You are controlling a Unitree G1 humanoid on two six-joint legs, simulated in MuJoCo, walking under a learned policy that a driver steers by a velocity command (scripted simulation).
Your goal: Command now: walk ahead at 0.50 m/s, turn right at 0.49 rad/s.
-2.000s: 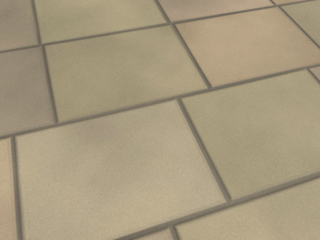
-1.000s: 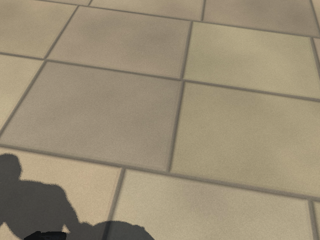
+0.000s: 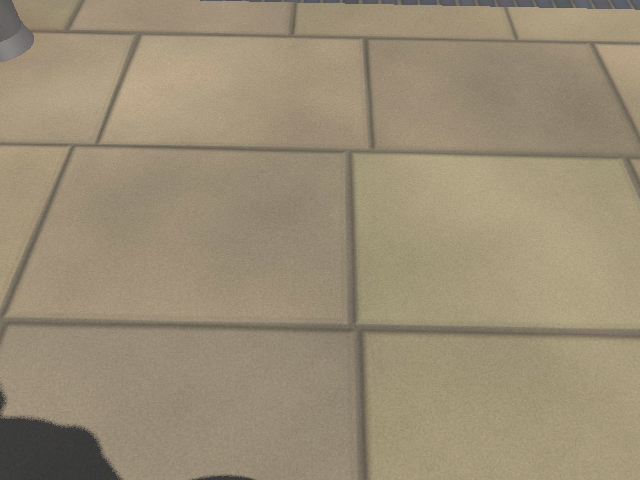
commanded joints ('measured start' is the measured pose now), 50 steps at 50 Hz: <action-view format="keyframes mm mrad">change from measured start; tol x32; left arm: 1 -50 9 -5 -76 3 -14 -20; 37 300 -20 -4 -115 -12 -23 24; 50 -12 -17 -10 -149 28 -16 5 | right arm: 1 -80 -159 -35 -69 5 -13 -12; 50 -106 -155 -23 -59 22 2 3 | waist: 1 11 94 36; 13 138 -175 -419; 35 4 -71 -108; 37 27 409 -346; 50 45 136 -33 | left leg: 1 -37 267 -67 -137 270 139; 10 137 289 57 304 874 57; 13 -651 -25 -194 1127 -412 -63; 14 -755 35 -266 1148 -327 -41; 29 -448 40 -236 293 293 -104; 35 -115 59 -253 173 144 -1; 38 367 440 -968 20 -403 205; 50 -96 216 -179 -40 637 159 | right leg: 1 28 -14 -23 -152 138 -10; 8 73 57 -136 -306 -44 -99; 11 610 167 -149 -388 -30 -192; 13 1105 -234 785 -613 -249 -470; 20 515 -54 263 -718 180 -317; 33 548 -40 349 -566 -11 -207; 39 -116 106 110 356 -368 -37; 50 151 46 -36 -173 -13 4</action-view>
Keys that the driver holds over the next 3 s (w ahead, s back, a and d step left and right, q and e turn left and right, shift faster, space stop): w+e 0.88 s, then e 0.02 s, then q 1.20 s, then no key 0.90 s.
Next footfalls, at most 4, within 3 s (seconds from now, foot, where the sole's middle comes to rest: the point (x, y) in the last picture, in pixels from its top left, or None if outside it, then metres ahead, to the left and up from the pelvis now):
0.22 right None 0.28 -0.15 -0.78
0.70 left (327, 426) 0.60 -0.03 -0.78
1.14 right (472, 397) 0.66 -0.36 -0.78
1.54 left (356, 380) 0.71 -0.10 -0.78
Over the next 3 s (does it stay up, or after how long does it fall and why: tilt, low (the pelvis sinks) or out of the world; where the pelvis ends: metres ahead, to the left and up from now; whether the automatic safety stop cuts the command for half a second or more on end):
stays up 0.65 -0.16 -0.01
